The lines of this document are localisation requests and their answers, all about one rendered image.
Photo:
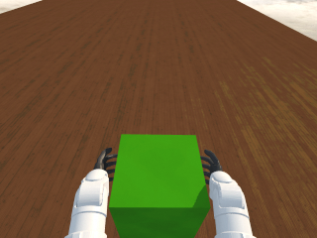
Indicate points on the robot left forearm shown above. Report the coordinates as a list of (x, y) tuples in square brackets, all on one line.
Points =
[(89, 211)]

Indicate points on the carton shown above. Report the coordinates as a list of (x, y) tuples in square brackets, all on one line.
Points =
[(159, 188)]

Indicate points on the robot left hand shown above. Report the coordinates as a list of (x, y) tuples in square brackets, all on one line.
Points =
[(102, 159)]

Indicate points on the robot right forearm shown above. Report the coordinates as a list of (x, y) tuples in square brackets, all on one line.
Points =
[(231, 214)]

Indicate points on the robot right hand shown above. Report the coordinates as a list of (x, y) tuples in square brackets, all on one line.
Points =
[(214, 164)]

